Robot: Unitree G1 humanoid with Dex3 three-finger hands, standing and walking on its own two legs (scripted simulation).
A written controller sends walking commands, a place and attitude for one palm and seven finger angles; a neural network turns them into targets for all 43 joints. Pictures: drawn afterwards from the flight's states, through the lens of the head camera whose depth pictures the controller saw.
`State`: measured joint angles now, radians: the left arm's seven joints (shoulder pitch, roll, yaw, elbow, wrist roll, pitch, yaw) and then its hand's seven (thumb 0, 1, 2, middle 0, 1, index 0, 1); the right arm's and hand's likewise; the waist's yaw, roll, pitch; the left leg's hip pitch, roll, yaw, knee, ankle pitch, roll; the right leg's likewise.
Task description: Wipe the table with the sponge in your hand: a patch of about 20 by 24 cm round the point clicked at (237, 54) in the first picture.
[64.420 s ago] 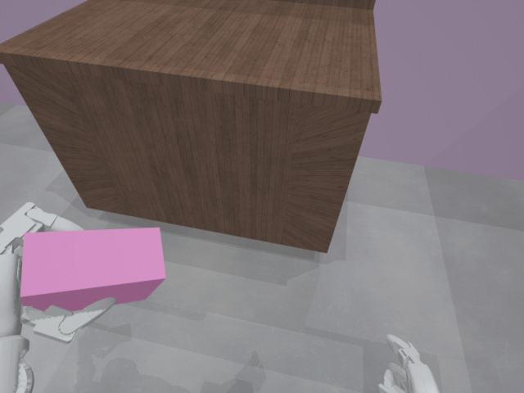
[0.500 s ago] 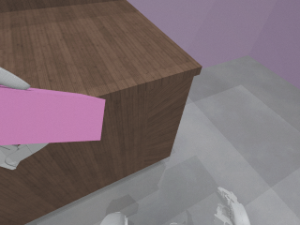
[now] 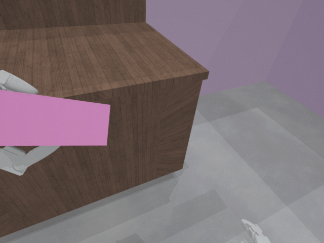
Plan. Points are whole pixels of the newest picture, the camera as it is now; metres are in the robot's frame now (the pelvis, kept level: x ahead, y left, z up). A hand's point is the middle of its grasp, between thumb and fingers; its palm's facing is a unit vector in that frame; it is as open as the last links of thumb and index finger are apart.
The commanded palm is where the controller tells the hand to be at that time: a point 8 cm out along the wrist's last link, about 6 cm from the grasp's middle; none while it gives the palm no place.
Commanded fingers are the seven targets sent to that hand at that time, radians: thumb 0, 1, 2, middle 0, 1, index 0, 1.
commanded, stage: stop stepping back and stand still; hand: left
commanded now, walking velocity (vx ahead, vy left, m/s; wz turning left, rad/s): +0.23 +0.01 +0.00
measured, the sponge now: (69, 121) +0.23 +0.18 +0.26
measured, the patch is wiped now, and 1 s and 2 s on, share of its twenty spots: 1.00 1.00 1.00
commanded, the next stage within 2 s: stand and wait in 1.46 s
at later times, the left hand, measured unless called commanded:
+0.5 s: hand (12, 145) +0.14 +0.19 +0.31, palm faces +0.50 -0.79 -0.34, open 10.5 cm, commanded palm +0.09 +0.24 +0.31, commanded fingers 0.00 0.10 1.30 -1.20 -1.60 -1.20 -1.60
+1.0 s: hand (14, 128) +0.17 +0.21 +0.31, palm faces +0.55 -0.78 -0.31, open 10.5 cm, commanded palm +0.10 +0.24 +0.31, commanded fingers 0.00 0.10 1.30 -1.20 -1.60 -1.20 -1.60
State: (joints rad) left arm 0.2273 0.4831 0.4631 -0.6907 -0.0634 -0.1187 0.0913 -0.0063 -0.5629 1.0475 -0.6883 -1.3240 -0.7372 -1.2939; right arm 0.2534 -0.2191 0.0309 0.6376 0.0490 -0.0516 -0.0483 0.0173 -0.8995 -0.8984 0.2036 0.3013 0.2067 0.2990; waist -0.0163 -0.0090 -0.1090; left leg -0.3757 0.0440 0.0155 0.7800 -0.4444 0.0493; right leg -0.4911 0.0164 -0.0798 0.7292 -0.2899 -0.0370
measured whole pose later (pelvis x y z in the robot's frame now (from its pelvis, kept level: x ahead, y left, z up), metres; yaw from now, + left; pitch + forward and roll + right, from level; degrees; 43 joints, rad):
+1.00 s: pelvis -0.06 -0.04 +0.02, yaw +1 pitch -1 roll -1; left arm 0.18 0.44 0.49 -0.55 -0.06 -0.12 0.16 -0.01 -0.57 1.05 -0.69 -1.33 -0.74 -1.30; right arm 0.21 -0.22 0.02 0.65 0.04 -0.07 -0.06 0.02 -0.90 -0.90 0.20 0.30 0.21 0.30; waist -0.02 0.06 -0.05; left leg -0.31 0.06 -0.01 0.65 -0.31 0.01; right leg -0.29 0.03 -0.07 0.58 -0.27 -0.04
